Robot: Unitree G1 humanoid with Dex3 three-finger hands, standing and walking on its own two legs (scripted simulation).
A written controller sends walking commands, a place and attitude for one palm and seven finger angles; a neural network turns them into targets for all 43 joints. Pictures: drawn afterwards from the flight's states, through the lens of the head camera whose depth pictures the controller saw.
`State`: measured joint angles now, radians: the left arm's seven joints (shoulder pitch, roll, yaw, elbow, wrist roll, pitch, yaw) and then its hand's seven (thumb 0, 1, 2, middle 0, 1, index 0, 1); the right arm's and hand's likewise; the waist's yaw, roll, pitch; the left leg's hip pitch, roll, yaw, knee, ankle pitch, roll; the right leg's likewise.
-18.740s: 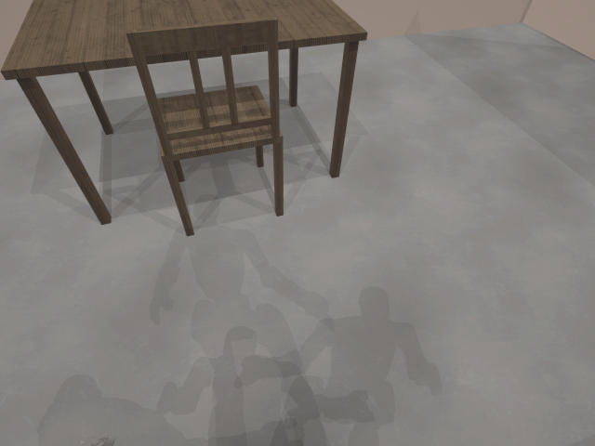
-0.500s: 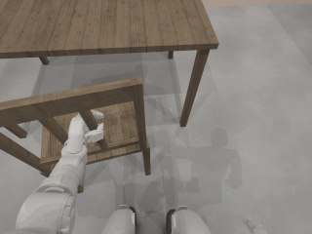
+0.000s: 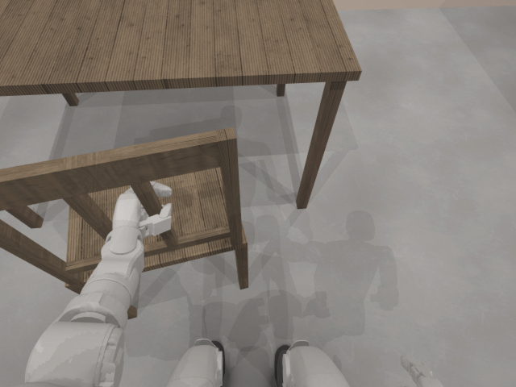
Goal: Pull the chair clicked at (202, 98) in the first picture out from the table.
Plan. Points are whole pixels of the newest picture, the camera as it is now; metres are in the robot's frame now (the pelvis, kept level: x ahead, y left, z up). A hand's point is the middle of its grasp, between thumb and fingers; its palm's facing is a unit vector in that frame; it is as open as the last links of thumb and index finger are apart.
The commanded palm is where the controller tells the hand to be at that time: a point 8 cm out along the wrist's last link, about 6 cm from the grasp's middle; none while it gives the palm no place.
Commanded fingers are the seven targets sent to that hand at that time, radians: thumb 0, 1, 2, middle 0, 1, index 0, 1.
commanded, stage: stop walking, hand still on the chair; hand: left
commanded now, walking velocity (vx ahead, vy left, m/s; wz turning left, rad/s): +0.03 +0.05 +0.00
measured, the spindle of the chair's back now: (104, 227) +0.40 +0.28 -0.08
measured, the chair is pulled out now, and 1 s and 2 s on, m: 0.18 0.20 0.20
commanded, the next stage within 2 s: open the thumb and straighten the fingers in 0.98 s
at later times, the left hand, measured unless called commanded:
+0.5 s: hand (162, 222) +0.38 +0.16 -0.04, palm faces +0.07 -0.98 -0.18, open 5.7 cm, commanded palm +0.36 +0.21 -0.02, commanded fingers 0.00 0.90 0.90 -0.50 -1.45 -0.50 -1.45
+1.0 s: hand (161, 220) +0.39 +0.16 -0.04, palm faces +0.07 -0.98 -0.18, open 5.8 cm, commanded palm +0.37 +0.21 -0.02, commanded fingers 0.00 0.90 0.90 -0.50 -1.45 -0.50 -1.45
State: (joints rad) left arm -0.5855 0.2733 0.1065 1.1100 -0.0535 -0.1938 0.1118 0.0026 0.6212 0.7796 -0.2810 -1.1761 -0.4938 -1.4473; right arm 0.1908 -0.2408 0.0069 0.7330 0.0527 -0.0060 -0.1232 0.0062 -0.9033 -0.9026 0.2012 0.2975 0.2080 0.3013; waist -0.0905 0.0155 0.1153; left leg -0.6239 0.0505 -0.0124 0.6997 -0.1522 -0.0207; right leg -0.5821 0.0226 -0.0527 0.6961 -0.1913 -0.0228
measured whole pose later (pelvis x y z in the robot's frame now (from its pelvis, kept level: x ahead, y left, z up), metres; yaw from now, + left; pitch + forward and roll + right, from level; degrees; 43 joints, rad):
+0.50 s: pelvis +0.08 +0.01 +0.03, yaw -1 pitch +1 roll -1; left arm -0.29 0.18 0.02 0.95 -0.06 -0.11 0.09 0.08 0.64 0.75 -0.22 -1.14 -0.49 -1.45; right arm 0.20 -0.23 0.02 0.68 0.03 0.02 -0.14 0.01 -0.90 -0.90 0.20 0.30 0.21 0.30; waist -0.02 0.02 0.04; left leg -0.33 0.04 0.02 0.52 -0.21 -0.01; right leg -0.28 0.02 -0.03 0.50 -0.23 -0.01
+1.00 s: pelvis +0.12 +0.01 +0.04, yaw +0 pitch +0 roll +0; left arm -0.14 0.16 0.00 0.86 -0.06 -0.09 0.08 0.10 0.62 0.78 -0.21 -1.15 -0.49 -1.45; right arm 0.20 -0.23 0.02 0.69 0.03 0.05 -0.13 0.01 -0.90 -0.90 0.20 0.30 0.21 0.30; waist -0.01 0.03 0.00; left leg -0.22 0.03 0.02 0.44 -0.22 -0.01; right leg -0.17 0.01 -0.03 0.40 -0.24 -0.01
